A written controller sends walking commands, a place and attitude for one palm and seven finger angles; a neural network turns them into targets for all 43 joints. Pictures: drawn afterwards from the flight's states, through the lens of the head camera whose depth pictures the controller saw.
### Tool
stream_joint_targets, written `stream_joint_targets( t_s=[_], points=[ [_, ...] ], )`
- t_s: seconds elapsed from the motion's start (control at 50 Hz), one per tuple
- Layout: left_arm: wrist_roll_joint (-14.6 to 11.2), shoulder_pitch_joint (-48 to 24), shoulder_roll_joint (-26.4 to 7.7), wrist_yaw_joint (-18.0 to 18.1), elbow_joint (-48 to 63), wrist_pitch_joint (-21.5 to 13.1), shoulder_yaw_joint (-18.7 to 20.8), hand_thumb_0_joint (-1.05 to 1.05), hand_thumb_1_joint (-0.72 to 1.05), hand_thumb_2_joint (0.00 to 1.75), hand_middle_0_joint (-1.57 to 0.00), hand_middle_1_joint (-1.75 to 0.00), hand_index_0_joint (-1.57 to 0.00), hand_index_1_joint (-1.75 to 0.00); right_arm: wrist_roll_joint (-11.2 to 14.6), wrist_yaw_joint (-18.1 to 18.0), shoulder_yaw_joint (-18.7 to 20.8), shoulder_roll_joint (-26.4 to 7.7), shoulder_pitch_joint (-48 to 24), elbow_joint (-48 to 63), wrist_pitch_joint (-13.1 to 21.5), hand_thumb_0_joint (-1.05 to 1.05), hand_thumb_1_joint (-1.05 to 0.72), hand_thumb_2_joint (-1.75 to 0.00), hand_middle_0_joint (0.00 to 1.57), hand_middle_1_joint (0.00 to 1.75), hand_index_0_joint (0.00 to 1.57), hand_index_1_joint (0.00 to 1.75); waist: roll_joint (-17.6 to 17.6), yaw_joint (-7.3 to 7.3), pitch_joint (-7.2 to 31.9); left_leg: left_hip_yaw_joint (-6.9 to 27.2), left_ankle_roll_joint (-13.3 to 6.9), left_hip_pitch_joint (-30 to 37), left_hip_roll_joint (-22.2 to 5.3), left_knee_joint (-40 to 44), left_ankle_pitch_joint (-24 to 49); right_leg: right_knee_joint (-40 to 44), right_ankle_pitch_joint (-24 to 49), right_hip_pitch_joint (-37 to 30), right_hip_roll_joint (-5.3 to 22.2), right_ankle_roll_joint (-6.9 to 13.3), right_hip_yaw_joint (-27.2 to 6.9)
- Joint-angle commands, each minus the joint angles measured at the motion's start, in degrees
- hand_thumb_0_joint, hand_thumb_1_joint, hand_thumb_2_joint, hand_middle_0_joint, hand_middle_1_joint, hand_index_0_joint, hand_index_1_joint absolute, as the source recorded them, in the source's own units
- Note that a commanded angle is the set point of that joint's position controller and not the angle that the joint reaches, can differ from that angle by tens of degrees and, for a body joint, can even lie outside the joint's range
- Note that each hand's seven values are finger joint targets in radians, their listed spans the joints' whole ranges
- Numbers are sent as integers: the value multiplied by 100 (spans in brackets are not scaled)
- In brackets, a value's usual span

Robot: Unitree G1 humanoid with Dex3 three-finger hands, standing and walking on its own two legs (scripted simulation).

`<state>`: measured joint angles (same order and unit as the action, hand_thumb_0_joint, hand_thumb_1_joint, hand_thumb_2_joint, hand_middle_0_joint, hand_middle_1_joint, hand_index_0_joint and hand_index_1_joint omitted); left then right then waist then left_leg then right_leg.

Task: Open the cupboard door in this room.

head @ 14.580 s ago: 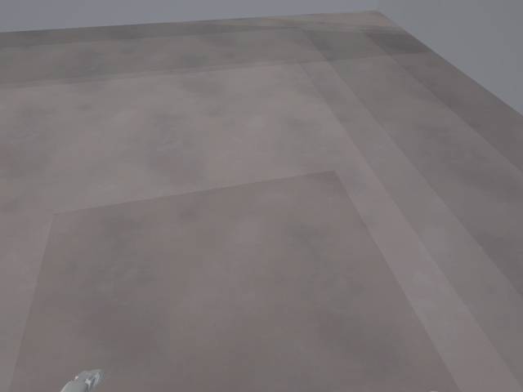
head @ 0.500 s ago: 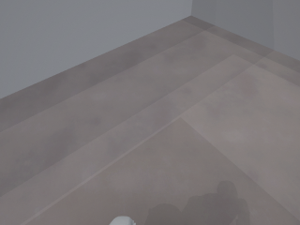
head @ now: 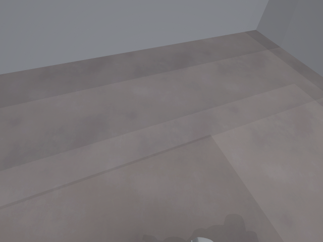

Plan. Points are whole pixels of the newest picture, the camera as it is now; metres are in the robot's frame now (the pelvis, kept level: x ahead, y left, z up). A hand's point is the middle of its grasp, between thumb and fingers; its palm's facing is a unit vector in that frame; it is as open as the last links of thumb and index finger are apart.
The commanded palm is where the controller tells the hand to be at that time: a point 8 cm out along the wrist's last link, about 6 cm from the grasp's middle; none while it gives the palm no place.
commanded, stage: turn or walk to find it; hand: left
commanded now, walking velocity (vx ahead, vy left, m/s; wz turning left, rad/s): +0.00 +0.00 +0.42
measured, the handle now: out of the picture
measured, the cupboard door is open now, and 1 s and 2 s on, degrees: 0 0 0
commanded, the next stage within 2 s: none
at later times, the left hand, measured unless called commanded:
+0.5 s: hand out of the picture +0.01 +0.12 -0.15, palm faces +0.25 -0.93 -0.28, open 7.4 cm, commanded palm none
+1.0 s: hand out of the picture -0.14 +0.17 -0.18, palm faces +0.50 -0.83 -0.24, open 7.4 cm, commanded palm none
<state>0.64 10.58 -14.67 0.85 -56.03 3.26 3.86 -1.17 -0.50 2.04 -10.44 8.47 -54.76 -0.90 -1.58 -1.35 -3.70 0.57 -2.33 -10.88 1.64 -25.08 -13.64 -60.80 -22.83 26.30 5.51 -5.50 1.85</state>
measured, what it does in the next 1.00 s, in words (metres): steps on the spot, turning left: right foot, then left foot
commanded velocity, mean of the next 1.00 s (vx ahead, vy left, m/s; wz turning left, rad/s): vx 0.00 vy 0.00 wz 0.42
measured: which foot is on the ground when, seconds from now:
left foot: down 0.00-0.22, up 0.24-0.78, down 0.80-1.00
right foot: up 0.00-0.20, down 0.22-0.80, up 0.82-1.00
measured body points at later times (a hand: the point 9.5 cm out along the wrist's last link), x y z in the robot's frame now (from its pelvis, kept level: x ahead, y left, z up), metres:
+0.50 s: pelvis -0.03 -0.08 +0.00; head +0.01 -0.11 +0.45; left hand -0.01 +0.17 -0.12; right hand +0.04 -0.33 -0.17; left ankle -0.10 +0.09 -0.64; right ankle +0.00 -0.14 -0.74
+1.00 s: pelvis -0.07 -0.03 +0.00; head -0.06 -0.01 +0.45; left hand -0.16 +0.22 -0.16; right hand +0.13 -0.21 -0.13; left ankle -0.12 +0.05 -0.74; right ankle -0.03 -0.17 -0.67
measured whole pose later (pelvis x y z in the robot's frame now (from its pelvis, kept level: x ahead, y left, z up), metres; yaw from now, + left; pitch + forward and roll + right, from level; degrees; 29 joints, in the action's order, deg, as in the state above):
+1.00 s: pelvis -0.07 -0.03 +0.00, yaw +26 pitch -1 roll -1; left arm 0.9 13.0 -14.5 0.5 -57.5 3.6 4.2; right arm -1.2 -0.5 2.0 -10.7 7.7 -55.1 -1.3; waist -1.9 -2.0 -3.4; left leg -1.1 -2.1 -11.3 0.9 -26.2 -14.2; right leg -61.7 -22.5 26.8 5.8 -4.5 3.5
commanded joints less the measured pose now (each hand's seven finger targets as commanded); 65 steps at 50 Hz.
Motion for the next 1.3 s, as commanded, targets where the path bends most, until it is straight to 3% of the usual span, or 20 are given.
stream_joint_targets(
  t_s=[0.0,0.1,0.16,0.18,0.2,0.22,0.24,0.28,0.34,0.66,0.74,0.76,0.78,0.8,0.9,1.1,1.2,1.22,1.26,1.28],
  points=[
    [9,-244,-328,26,543,-131,26,0,90,90,-20,-30,-20,-30,-3,-53,331,-1191,500,233,45,0,-90,-90,20,30,20,30,966,310,352,1409,-741,547,-1514,559,2783,392,-129,305,-22,0,-82],
    [-28,-307,-221,37,670,-181,-6,0,90,90,-20,-30,-20,-30,-47,-41,379,-1226,435,274,-4,0,-90,-90,20,30,20,30,1120,285,461,1781,-751,212,-1403,344,2770,1688,-277,-430,-268,112,11],
    [-47,244,-269,52,542,-267,27,0,90,90,-20,-30,-20,-30,-13,-26,403,-1177,280,332,-24,0,-90,-90,20,30,20,30,916,2,715,1750,-479,-358,-1107,-105,2229,3279,836,-1600,-346,169,102],
    [-21,454,-452,69,498,-335,60,0,90,90,-20,-30,-20,-30,36,-6,387,-1020,342,336,-14,0,-90,-90,20,30,20,30,460,-72,861,1540,-184,-845,-788,-469,1410,4008,1425,-2365,-38,222,-144],
    [73,616,-970,120,486,-399,156,0,90,90,-20,-30,-20,-30,87,36,335,-647,449,411,-8,0,-90,-90,20,30,20,30,-990,-129,990,749,228,-1875,-88,-1518,-362,4327,1815,-3159,1262,618,-1375],
    [69,621,-1196,123,542,-386,181,0,90,90,-20,-30,-20,-30,52,11,351,-667,293,540,-44,0,-90,-90,20,30,20,30,-1532,-192,724,344,395,-2195,231,-2711,-2095,4410,2475,-2529,2257,1277,-2151],
    [30,400,-998,138,628,-371,161,0,90,90,-20,-30,-20,-30,7,17,406,-856,337,435,-127,0,-90,-90,20,30,20,30,-964,-96,607,614,368,-2005,10,-3596,-1875,4498,1993,-1891,2129,1499,-1832],
    [13,-253,-696,128,786,-362,119,0,90,90,-20,-30,-20,-30,-26,77,443,-818,554,184,-241,0,-90,-90,20,30,20,30,-742,197,64,566,403,-2034,-136,-4429,-1219,4731,799,-1205,1576,1269,-1264],
    [6,-258,-402,110,789,-422,26,0,90,90,-20,-30,-20,-30,-30,135,398,-671,859,-19,-265,0,-90,-90,20,30,20,30,-689,307,63,345,543,-2065,-218,-4622,-551,4533,1578,-1417,1092,994,-352],
    [128,700,-822,108,238,-358,180,0,90,90,-20,-30,-20,-30,74,102,202,-544,-77,209,-148,0,-90,-90,20,30,20,30,-941,-196,512,-354,541,-1215,-425,-1972,-1409,4024,2725,-2199,1713,1467,-26],
    [51,491,-809,80,193,-297,189,0,90,90,-20,-30,-20,-30,69,92,211,-657,468,96,-30,0,-90,-90,20,30,20,30,-516,196,826,-489,400,227,-368,42,123,3065,2381,-1574,1434,901,561],
    [0,555,-591,67,265,-251,149,0,90,90,-20,-30,-20,-30,45,84,290,-1035,602,84,23,0,-90,-90,20,30,20,30,532,304,871,423,148,930,-1026,560,546,2187,1343,-672,987,566,847],
    [-7,377,-229,32,477,-212,40,0,90,90,-20,-30,-20,-30,1,47,418,-1566,736,130,22,0,-90,-90,20,30,20,30,2056,425,631,2055,-445,1150,-2329,850,2124,1037,-1105,672,251,157,926],
    [44,24,-338,45,549,-139,1,0,90,90,-20,-30,-20,-30,12,24,411,-1655,837,72,-46,0,-90,-90,20,30,20,30,1484,496,513,1817,-731,622,-2551,852,2271,434,-1214,467,241,225,394],
    [57,255,-391,-50,240,-102,99,0,90,90,-20,-30,-20,-30,9,-79,234,-1173,-77,295,29,0,-90,-90,20,30,20,30,1046,82,109,1001,-525,128,-1506,869,1657,-333,64,510,105,137,21],
    [-5,-304,-232,29,580,-161,2,0,90,90,-20,-30,-20,-30,-27,-58,360,-1198,525,202,23,0,-90,-90,20,30,20,30,966,357,493,1536,-814,654,-1542,416,2785,1094,-401,124,-106,37,-44],
    [-47,269,-255,39,462,-268,17,0,90,90,-20,-30,-20,-30,-4,-26,398,-1192,262,262,-20,0,-90,-90,20,30,20,30,1003,35,688,1637,-487,-206,-1155,-65,2418,3202,734,-1449,-357,151,162],
    [-28,475,-363,58,417,-316,54,0,90,90,-20,-30,-20,-30,26,-11,393,-1052,252,300,-15,0,-90,-90,20,30,20,30,671,-58,787,1496,-245,-668,-903,-320,1728,3890,1306,-2116,-171,191,57],
    [91,675,-1163,122,429,-386,210,0,90,90,-20,-30,-20,-30,61,25,307,-546,216,523,-15,0,-90,-90,20,30,20,30,-1577,-209,680,211,401,-2335,243,-2330,-1871,4364,2354,-2856,2108,1149,-2014],
    [51,621,-1103,128,514,-350,172,0,90,90,-20,-30,-20,-30,28,20,387,-812,118,516,-89,0,-90,-90,20,30,20,30,-966,-212,624,449,361,-2091,25,-3353,-2022,4415,2284,-2057,2292,1519,-1822]
  ],
)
